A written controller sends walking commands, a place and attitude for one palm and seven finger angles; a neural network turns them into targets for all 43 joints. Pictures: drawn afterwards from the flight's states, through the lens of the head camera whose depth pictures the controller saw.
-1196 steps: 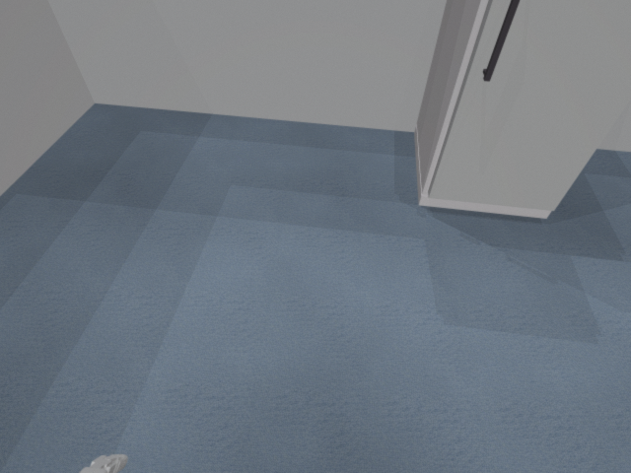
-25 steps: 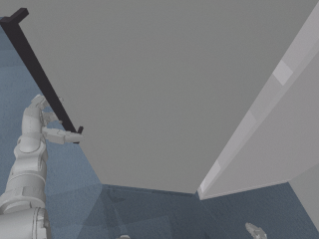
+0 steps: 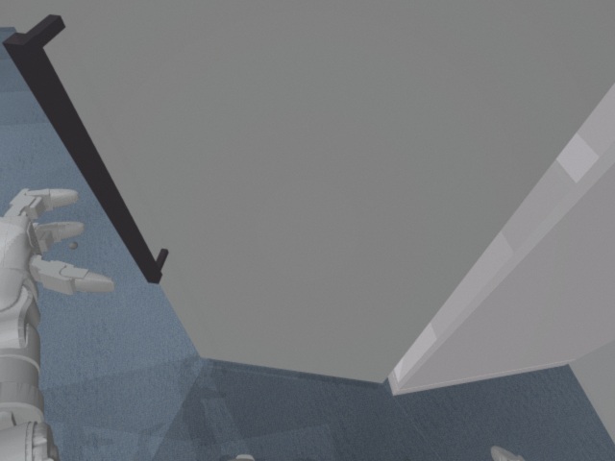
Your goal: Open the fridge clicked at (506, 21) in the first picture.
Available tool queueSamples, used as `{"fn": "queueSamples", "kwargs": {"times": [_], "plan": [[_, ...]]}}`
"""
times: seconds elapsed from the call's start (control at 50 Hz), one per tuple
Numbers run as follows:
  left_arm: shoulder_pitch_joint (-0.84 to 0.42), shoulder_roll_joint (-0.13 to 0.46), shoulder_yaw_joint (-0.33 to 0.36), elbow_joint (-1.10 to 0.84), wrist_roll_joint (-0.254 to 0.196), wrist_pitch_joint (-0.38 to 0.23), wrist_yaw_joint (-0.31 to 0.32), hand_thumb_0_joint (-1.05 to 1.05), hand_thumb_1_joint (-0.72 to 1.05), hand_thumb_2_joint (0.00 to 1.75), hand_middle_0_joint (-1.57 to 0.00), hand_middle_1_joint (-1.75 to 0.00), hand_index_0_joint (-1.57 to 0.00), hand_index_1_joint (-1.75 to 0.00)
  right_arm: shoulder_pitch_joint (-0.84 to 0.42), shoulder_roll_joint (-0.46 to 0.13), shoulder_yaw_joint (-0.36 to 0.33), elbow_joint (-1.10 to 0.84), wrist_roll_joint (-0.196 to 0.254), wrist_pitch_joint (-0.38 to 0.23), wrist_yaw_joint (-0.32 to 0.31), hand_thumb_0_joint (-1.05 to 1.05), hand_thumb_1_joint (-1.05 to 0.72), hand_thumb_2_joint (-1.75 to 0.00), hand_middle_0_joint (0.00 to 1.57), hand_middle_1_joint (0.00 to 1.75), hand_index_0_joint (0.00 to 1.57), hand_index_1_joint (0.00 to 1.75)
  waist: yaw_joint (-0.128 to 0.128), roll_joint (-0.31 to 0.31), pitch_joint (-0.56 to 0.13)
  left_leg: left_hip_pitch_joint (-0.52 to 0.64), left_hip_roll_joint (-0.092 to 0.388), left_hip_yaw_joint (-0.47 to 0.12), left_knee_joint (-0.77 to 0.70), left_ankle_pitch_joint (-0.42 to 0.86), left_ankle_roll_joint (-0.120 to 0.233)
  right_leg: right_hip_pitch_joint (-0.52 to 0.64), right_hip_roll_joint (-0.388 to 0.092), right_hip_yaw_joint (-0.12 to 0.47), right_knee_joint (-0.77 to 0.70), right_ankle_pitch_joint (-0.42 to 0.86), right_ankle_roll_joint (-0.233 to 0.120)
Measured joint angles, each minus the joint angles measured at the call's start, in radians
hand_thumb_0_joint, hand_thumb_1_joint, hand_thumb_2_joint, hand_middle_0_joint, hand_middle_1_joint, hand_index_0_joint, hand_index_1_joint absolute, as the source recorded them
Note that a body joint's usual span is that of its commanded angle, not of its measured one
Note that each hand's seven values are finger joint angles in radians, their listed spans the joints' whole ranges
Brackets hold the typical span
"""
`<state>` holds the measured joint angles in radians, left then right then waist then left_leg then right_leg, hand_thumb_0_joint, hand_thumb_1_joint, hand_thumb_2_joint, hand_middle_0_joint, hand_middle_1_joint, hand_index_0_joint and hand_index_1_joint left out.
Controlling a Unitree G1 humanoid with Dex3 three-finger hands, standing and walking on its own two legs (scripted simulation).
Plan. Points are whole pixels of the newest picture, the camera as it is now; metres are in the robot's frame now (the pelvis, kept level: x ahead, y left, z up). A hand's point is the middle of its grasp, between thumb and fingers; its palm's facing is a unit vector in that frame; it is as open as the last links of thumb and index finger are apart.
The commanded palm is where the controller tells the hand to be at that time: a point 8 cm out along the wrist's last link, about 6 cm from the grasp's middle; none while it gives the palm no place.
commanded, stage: slip the hand off the handle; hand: left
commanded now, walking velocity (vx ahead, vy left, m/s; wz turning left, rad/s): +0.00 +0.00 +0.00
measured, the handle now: (117, 188) +0.41 +0.27 +0.12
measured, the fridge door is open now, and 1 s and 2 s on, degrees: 73 73 73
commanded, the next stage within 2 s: draw the hand back to the body in 0.96 s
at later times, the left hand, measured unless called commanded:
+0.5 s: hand (43, 262) +0.34 +0.36 +0.05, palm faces +0.28 -0.93 -0.22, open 14.6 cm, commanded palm +0.29 +0.39 +0.07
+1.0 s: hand (8, 335) +0.24 +0.35 +0.05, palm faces +0.33 -0.91 -0.25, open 14.6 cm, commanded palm +0.21 +0.38 +0.07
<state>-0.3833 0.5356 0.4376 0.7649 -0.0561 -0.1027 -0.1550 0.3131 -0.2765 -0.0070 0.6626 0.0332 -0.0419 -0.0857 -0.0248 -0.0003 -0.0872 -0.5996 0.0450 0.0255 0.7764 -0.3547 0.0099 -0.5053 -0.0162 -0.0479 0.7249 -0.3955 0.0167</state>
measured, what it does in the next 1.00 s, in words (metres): stands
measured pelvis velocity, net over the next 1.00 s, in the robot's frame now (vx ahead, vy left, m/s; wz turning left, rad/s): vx -0.01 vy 0.01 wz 0.03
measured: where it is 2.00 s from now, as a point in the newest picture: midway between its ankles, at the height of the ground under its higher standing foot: outside the picture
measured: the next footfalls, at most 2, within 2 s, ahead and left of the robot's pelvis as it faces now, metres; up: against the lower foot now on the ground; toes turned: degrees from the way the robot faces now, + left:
none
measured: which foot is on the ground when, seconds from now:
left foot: down 0.00-1.00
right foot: down 0.00-1.00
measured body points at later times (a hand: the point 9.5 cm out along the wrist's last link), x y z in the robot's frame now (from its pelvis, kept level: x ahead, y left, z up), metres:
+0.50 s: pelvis -0.01 +0.02 +0.00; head +0.04 +0.04 +0.44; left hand +0.32 +0.40 +0.07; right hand +0.06 -0.26 -0.10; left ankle +0.01 +0.11 -0.71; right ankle -0.03 -0.13 -0.71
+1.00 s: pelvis -0.01 +0.01 +0.00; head +0.01 +0.02 +0.45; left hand +0.22 +0.40 +0.07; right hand +0.17 -0.23 -0.08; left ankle +0.01 +0.11 -0.71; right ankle -0.03 -0.13 -0.71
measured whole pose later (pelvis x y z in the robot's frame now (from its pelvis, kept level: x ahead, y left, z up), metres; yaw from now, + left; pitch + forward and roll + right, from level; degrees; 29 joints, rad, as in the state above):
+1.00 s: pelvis -0.01 +0.01 +0.00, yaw +1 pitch +7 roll -2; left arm 0.04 0.49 0.46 0.37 -0.17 -0.08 -0.23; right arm 0.24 -0.25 0.03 0.61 0.04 -0.16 -0.11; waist 0.03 0.02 -0.09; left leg -0.58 0.03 0.00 0.80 -0.35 0.02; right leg -0.47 -0.03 -0.07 0.74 -0.40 0.03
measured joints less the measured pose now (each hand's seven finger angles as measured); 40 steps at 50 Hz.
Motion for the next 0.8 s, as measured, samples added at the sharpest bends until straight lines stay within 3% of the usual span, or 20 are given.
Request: {"fn": "queueSamples", "kwargs": {"times": [0.36,0.48,0.6,0.8], "plan": [[-0.063,0.117,0.072,0.127,0.012,-0.060,-0.093,-0.01,-0.54,0.20,-0.25,-1.15,-0.25,-1.15,0.029,0.004,0.017,-0.007,-0.003,0.008,-0.007,0.01,-0.90,-0.89,0.20,0.30,0.21,0.30,-0.025,-0.005,0.002,-0.078,0.004,-0.005,0.049,0.002,0.011,-0.068,0.004,-0.002,0.028,0.013,0.007],[0.067,0.059,0.060,-0.019,-0.043,-0.047,-0.095,-0.01,-0.54,0.20,-0.25,-1.15,-0.25,-1.15,0.044,0.006,0.009,-0.021,0.007,0.007,0.002,0.01,-0.90,-0.89,0.20,0.30,0.21,0.30,-0.018,0.006,-0.012,-0.063,0.002,0.008,0.042,-0.001,0.020,-0.054,0.001,0.011,0.016,0.018,0.016],[0.197,0.002,0.062,-0.161,-0.053,-0.012,-0.052,-0.01,-0.54,0.20,-0.25,-1.15,-0.25,-1.15,0.023,0.021,0.015,-0.038,0.004,-0.013,-0.002,0.01,-0.90,-0.89,0.20,0.30,0.21,0.30,-0.012,0.005,-0.014,-0.037,-0.004,0.013,0.037,-0.004,0.024,-0.030,-0.004,0.015,0.014,0.014,0.020],[0.328,-0.034,0.023,-0.318,-0.094,0.020,-0.047,-0.01,-0.54,0.20,-0.25,-1.15,-0.25,-1.15,-0.039,0.030,0.030,-0.046,0.008,-0.072,-0.018,0.01,-0.90,-0.89,0.20,0.30,0.21,0.30,0.027,0.011,-0.015,0.002,-0.015,-0.007,0.034,-0.005,0.021,0.018,-0.013,-0.005,0.010,0.005,0.018]]}}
